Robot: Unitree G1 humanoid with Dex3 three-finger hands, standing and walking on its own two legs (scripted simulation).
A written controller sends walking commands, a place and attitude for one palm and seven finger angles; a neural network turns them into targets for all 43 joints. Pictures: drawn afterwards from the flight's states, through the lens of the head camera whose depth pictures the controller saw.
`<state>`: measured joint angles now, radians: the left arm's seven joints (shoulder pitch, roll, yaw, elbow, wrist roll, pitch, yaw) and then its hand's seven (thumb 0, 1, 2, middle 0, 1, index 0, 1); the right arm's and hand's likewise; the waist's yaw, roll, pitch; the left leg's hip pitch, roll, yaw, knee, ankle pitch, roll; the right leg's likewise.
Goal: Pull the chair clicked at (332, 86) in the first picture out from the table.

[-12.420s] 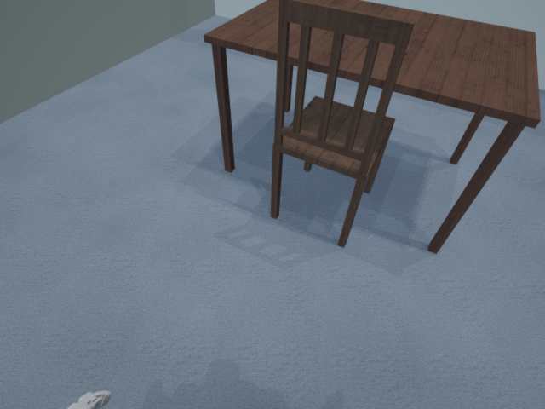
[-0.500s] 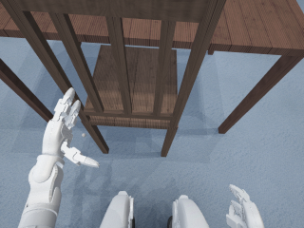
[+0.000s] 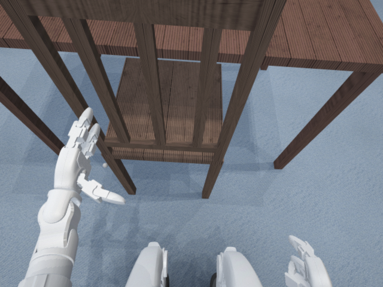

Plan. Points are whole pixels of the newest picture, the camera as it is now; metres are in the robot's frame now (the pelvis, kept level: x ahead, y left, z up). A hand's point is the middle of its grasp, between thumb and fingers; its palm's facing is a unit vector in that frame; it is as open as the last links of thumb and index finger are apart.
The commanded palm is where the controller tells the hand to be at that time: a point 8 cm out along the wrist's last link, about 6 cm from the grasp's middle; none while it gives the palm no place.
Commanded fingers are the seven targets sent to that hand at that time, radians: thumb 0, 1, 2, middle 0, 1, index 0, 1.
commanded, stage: aim the fingers beside a spindle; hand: left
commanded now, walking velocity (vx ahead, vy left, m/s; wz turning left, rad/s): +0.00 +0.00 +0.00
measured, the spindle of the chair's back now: (155, 101) +0.48 +0.10 +0.05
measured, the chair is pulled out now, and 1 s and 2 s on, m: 0.00 0.00 0.00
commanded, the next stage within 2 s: push the fingers through the gap in 1.46 s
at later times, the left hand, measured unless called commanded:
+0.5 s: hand (103, 164) +0.34 +0.18 +0.03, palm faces -0.05 -1.00 -0.04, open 16.9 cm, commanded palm +0.32 +0.24 +0.02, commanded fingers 0.00 -0.50 0.30 -0.06 -0.08 -0.06 -0.08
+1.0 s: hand (101, 173) +0.33 +0.19 +0.01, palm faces -0.03 -1.00 -0.03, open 16.9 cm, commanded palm +0.31 +0.24 +0.02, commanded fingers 0.00 -0.50 0.30 -0.06 -0.08 -0.06 -0.08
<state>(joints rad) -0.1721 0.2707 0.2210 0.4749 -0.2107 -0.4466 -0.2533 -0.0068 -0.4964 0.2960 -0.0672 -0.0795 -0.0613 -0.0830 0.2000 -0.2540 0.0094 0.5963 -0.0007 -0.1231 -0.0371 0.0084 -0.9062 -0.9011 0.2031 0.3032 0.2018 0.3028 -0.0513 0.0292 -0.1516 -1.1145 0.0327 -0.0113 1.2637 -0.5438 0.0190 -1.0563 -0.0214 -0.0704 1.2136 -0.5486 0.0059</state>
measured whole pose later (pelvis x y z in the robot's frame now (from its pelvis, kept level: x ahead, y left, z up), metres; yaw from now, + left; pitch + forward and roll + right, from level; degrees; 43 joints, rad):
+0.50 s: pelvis +0.01 +0.00 +0.01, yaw +0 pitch +22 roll -3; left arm -0.11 0.27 0.22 0.38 -0.23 -0.45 -0.27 -0.01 -0.49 0.30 -0.07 -0.08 -0.06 -0.08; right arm 0.20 -0.25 0.00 0.59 0.00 -0.12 -0.04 0.01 -0.91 -0.90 0.20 0.30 0.20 0.30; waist -0.05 0.03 -0.14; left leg -1.08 0.04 -0.01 1.24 -0.54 0.01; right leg -1.03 -0.01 -0.07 1.19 -0.55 0.00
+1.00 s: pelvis +0.00 +0.00 +0.00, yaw +0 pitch +22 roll -3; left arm -0.11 0.28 0.23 0.45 -0.24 -0.44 -0.28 -0.01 -0.49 0.30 -0.06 -0.08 -0.06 -0.08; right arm 0.19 -0.25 0.01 0.58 0.00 -0.12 -0.04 0.01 -0.91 -0.90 0.20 0.30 0.20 0.30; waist -0.05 0.04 -0.15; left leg -1.10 0.04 -0.02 1.26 -0.54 0.02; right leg -1.04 -0.02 -0.07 1.20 -0.54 0.00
